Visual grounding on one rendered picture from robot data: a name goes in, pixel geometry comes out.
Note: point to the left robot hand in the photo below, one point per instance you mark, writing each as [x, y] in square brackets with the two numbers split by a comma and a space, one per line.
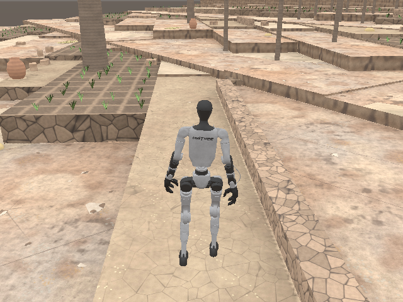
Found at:
[167, 184]

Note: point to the right robot hand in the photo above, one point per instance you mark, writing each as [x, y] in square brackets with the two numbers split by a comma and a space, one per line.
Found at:
[234, 192]

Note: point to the robot left forearm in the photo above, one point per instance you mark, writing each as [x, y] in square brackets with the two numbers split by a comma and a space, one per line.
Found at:
[172, 168]

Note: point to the right robot upper arm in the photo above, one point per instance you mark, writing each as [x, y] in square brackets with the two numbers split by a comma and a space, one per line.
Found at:
[225, 145]

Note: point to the robot foot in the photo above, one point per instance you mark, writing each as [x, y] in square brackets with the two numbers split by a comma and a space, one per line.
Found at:
[213, 251]
[183, 260]

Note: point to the left robot foot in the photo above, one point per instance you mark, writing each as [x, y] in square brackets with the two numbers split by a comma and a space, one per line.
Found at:
[183, 260]

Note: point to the left robot upper arm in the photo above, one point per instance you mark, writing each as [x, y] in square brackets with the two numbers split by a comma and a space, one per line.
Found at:
[183, 132]

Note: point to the right robot foot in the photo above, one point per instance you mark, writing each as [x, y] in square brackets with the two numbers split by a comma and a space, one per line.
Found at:
[213, 251]

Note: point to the robot right forearm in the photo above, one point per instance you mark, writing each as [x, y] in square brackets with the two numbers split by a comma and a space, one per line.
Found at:
[230, 174]

